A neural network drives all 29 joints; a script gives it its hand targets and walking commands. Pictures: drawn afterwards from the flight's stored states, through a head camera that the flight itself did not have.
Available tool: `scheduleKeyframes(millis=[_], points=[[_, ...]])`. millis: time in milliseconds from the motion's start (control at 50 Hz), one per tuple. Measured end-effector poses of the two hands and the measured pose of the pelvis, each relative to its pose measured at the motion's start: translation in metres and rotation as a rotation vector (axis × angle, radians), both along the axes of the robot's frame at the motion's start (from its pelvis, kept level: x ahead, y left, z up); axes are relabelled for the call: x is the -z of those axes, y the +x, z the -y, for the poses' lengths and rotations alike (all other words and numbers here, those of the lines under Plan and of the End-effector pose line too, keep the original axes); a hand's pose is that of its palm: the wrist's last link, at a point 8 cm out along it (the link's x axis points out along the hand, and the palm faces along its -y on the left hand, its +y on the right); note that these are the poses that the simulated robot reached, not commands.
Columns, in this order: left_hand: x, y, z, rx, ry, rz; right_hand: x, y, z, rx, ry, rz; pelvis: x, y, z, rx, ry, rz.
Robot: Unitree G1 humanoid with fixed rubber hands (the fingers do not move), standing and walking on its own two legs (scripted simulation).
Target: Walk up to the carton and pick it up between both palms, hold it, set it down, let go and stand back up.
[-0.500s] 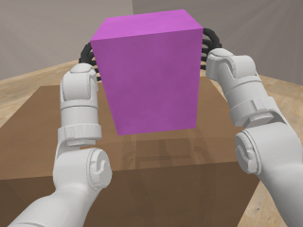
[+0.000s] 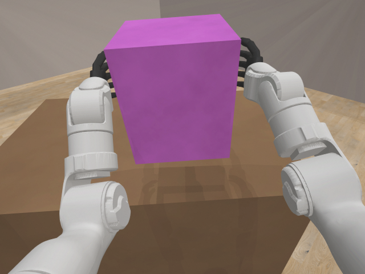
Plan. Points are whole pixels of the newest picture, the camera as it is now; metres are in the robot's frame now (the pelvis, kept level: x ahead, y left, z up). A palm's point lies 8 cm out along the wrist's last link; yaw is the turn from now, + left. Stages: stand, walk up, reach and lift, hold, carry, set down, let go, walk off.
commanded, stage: hold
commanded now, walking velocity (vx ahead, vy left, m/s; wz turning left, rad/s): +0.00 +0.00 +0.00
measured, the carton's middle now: (177, 89) +0.41 +0.01 +0.27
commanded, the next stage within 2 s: none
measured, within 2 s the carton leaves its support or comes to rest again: neither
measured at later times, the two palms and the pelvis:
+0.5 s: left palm (101, 84) +0.37 +0.15 +0.31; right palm (257, 69) +0.36 -0.15 +0.33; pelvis +0.00 +0.00 +0.00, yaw -1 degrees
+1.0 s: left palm (104, 82) +0.37 +0.15 +0.32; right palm (258, 70) +0.36 -0.15 +0.33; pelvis +0.00 +0.00 +0.00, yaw -1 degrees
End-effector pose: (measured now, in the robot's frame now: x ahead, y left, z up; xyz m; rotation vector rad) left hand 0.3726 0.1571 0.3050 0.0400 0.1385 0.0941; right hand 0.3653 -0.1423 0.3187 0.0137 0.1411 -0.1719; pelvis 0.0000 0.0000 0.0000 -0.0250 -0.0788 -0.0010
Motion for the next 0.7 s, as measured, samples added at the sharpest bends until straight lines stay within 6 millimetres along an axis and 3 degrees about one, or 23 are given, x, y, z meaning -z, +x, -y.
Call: scheduleKeyframes(millis=[380,700], points=[[-0.011,-0.009,0.007,-0.007,-0.001,0.017,-0.013,-0.007,0.007,-0.005,-0.008,0.013,0.0,0.001,-0.001,0.016,0.004,0.007],[-0.009,-0.002,0.001,-0.002,-0.007,0.011,-0.009,-0.002,0.001,0.0,-0.012,0.001,0.0,-0.002,0.004,-0.003,0.002,-0.011]])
